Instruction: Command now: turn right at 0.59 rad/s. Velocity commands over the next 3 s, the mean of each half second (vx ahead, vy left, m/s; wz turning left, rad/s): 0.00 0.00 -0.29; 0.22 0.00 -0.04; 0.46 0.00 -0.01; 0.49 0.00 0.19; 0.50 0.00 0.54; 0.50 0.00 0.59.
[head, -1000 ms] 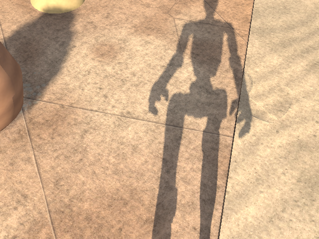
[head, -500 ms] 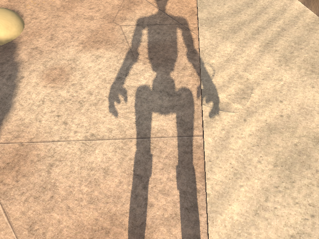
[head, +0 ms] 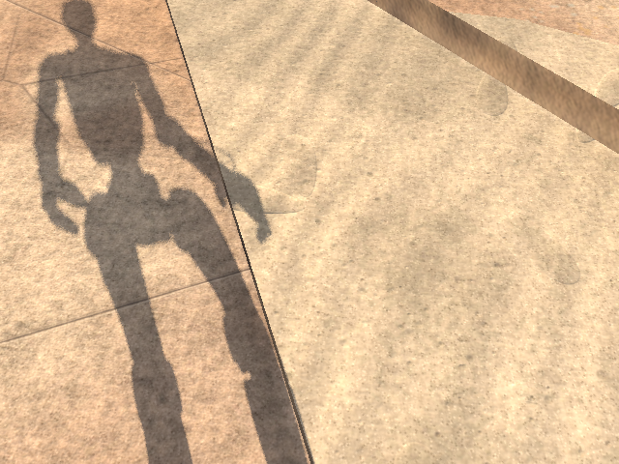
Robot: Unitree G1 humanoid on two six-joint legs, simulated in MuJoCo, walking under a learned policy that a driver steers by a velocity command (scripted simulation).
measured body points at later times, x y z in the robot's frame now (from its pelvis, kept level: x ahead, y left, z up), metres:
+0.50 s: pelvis -0.02 +0.01 -0.01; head -0.02 +0.03 +0.44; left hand +0.20 +0.20 -0.12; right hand -0.01 -0.26 -0.13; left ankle +0.01 +0.08 -0.75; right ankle -0.02 -0.11 -0.72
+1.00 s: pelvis +0.05 -0.05 +0.00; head +0.04 -0.06 +0.45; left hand +0.21 +0.18 -0.11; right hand -0.02 -0.30 -0.14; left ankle +0.01 +0.08 -0.74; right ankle +0.07 -0.16 -0.70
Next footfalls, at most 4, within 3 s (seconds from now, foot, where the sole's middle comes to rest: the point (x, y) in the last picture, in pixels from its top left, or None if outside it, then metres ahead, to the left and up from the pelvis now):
0.10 right None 0.02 -0.13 -0.75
0.46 left None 0.05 0.08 -0.78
1.00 right None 0.11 -0.17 -0.74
1.52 left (338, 445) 0.50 -0.06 -0.74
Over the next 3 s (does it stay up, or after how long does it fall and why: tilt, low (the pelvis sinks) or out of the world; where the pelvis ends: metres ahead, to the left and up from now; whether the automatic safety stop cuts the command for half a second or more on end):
stays up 1.08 -0.07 0.03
